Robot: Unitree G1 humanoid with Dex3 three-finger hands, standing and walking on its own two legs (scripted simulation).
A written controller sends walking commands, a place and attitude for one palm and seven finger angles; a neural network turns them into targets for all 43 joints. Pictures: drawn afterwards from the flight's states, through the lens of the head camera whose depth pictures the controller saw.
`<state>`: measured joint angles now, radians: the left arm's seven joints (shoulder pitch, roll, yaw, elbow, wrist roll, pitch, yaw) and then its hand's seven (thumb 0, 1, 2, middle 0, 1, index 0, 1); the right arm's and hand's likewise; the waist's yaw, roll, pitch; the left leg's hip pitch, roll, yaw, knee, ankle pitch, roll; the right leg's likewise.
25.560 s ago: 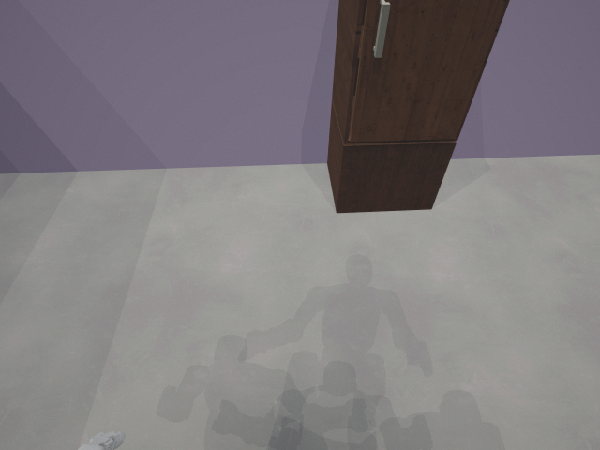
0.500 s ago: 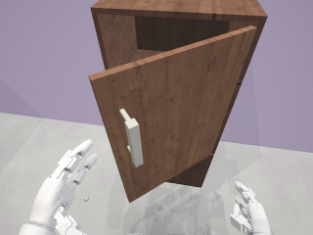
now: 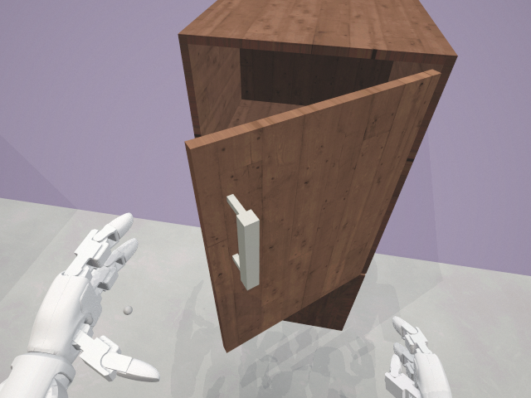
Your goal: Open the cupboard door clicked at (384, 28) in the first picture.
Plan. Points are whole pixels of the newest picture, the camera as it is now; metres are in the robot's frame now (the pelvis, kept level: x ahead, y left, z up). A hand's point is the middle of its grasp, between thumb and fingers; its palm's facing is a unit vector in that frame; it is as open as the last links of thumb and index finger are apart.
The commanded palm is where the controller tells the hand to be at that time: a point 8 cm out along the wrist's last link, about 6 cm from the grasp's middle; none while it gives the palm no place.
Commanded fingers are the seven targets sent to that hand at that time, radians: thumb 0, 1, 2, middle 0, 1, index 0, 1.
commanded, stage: draw the hand back to the body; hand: left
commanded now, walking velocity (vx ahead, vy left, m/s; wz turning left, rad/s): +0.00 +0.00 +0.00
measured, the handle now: (242, 243) +0.31 +0.08 +0.10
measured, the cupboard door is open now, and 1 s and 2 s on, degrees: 41 41 41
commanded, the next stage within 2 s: step back with the hand held close in 1.02 s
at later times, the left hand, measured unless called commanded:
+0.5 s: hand (107, 248) +0.24 +0.23 +0.16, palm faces +0.34 -0.85 -0.40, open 10.8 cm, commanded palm +0.19 +0.28 +0.18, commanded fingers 0.00 0.69 0.81 -0.19 -0.30 -0.19 -0.30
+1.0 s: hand (120, 238) +0.24 +0.21 +0.17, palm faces +0.36 -0.84 -0.41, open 7.5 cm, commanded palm +0.20 +0.26 +0.19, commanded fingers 0.00 0.90 0.90 -0.20 -0.30 -0.20 -0.30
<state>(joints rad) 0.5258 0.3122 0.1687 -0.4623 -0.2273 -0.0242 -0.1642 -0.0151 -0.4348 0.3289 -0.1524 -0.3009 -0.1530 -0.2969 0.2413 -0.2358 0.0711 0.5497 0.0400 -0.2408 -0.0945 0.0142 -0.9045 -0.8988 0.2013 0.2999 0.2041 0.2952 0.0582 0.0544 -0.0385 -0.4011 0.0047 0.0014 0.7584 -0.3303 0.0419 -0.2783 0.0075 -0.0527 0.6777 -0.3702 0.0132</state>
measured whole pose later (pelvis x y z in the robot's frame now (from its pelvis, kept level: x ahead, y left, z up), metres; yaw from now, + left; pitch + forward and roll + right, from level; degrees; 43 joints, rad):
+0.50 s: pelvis +0.04 +0.00 +0.03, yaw -3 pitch -4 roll -1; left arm 0.53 0.35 0.25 -0.45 -0.05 -0.05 0.11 0.00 0.35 0.67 -0.18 -0.30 -0.19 -0.30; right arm 0.19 -0.23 0.04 0.62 -0.01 -0.12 -0.08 0.01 -0.90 -0.90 0.20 0.30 0.20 0.30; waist 0.07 0.04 0.02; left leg -0.14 -0.01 0.06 0.46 -0.26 0.04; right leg -0.05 0.00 0.01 0.40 -0.29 0.01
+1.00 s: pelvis +0.04 -0.03 +0.03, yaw -3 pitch -4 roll +0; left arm 0.48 0.35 0.30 -0.40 -0.07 -0.05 0.10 0.01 0.88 0.90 -0.21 -0.30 -0.21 -0.30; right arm 0.18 -0.24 0.01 0.64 0.00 -0.08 -0.08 0.01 -0.91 -0.90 0.20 0.30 0.20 0.29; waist 0.07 0.06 0.03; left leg -0.10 0.03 0.05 0.42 -0.24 0.00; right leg -0.01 0.04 0.00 0.36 -0.27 -0.03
